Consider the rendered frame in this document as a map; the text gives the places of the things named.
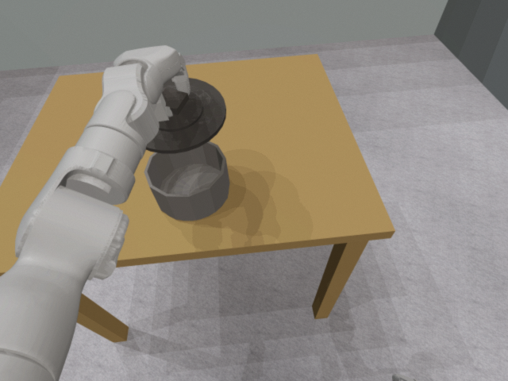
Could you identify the robot left upper arm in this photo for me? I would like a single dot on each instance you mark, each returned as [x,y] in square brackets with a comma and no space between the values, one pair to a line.
[75,238]

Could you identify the robot left forearm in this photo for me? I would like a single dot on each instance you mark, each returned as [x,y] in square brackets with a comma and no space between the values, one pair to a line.
[103,161]

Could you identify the table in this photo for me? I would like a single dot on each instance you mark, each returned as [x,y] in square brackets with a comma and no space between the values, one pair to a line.
[297,177]

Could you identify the knob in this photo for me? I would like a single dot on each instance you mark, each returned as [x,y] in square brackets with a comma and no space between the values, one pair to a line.
[175,99]

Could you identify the robot left hand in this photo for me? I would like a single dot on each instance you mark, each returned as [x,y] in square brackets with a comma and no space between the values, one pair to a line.
[170,64]

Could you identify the pot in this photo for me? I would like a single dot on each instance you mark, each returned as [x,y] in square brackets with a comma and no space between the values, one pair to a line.
[189,186]

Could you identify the lid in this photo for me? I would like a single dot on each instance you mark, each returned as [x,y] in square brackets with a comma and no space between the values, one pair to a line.
[198,122]

